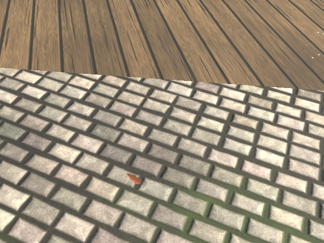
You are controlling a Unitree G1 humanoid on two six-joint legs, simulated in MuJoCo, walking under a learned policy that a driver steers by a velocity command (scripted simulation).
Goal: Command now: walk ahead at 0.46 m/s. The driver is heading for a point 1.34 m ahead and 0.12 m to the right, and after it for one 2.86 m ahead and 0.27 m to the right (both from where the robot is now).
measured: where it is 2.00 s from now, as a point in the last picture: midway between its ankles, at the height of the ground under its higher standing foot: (168, 143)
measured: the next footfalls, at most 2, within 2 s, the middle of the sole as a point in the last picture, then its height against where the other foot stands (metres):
right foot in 0.34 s outside the picture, level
left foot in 0.88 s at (127, 220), level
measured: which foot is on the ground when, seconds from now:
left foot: down 0.00-0.36, up 0.38-0.86, down 0.88-1.00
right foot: up 0.00-0.32, down 0.34-0.90, up 0.92-1.00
